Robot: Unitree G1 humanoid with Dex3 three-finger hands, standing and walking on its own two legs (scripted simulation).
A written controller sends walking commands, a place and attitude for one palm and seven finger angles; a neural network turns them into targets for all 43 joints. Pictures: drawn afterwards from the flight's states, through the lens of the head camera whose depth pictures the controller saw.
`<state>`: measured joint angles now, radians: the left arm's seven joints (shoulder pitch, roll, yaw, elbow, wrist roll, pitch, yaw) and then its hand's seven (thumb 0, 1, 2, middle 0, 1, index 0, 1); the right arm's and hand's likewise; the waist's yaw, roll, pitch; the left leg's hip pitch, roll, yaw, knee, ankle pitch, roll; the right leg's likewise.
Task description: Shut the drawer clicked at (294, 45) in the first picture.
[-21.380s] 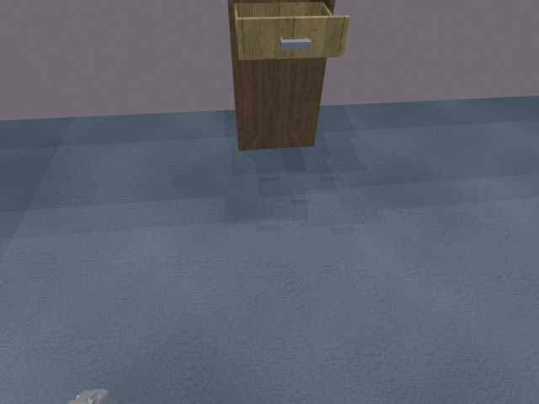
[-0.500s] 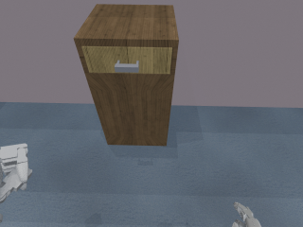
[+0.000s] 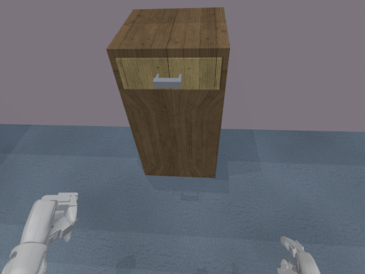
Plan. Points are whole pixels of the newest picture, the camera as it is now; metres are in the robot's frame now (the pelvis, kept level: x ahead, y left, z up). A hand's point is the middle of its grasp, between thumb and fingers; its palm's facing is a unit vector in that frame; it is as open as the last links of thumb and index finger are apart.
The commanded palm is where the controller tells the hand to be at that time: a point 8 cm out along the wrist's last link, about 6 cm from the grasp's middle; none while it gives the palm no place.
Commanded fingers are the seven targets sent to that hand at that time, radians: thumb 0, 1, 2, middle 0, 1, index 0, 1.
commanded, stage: let the arm hang, fingers relaxed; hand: left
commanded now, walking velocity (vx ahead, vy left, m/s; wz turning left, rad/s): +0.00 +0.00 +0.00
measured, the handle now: (168, 79) +0.81 +0.13 -0.01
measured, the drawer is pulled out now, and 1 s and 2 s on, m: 0.00 0.00 0.00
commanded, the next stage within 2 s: look to check the result in 1.00 s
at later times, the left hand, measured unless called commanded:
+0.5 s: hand out of the picture -0.06 +0.22 -0.16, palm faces +0.01 -0.97 -0.25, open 5.5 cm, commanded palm none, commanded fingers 0.00 0.90 0.90 -0.20 -0.30 -0.20 -0.30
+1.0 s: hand out of the picture +0.05 +0.21 -0.16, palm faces -0.01 -0.97 -0.23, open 7.4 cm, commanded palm none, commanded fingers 0.00 0.90 0.90 -0.20 -0.30 -0.20 -0.30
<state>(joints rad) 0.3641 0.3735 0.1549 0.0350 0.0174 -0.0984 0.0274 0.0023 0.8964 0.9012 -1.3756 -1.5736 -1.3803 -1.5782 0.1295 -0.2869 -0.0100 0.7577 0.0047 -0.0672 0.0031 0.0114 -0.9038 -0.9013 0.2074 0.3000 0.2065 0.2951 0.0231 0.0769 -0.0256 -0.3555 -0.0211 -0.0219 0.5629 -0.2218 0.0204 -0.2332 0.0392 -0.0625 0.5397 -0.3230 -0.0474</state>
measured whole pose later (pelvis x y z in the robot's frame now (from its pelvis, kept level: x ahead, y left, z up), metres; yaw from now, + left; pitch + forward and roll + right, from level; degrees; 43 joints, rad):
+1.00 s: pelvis +0.00 +0.01 +0.01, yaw -1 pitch -2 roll +0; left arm 0.17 0.21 0.01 1.12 0.01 -0.01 0.01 0.00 0.91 0.90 -0.20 -0.30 -0.20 -0.30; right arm 0.17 -0.22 -0.01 1.13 -0.01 0.00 -0.02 0.01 -0.91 -0.90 0.21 0.30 0.20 0.29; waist -0.01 0.01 0.04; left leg -0.22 -0.03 -0.01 0.38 -0.13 0.03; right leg -0.11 0.03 -0.04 0.37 -0.24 -0.03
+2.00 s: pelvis +0.03 -0.01 +0.01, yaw -1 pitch -1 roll +0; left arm 0.17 0.24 0.02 1.13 0.00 -0.01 0.02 0.00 0.91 0.90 -0.20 -0.30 -0.20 -0.30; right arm 0.15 -0.24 0.00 1.15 -0.01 0.00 -0.03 0.01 -0.91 -0.90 0.21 0.30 0.20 0.29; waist -0.01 0.00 0.05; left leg -0.17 -0.01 0.00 0.35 -0.16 0.01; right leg -0.05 0.05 -0.03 0.31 -0.25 -0.05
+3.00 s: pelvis +0.03 -0.01 +0.02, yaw -2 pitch -1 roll +0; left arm 0.18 0.25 0.02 1.14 0.00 -0.02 0.02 0.00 0.91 0.90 -0.20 -0.30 -0.20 -0.30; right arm 0.16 -0.25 0.00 1.15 -0.01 0.00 -0.03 0.01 -0.91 -0.90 0.21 0.30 0.21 0.29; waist -0.01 0.00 0.04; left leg -0.16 -0.02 0.00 0.33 -0.16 0.01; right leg -0.04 0.04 -0.03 0.30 -0.24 -0.05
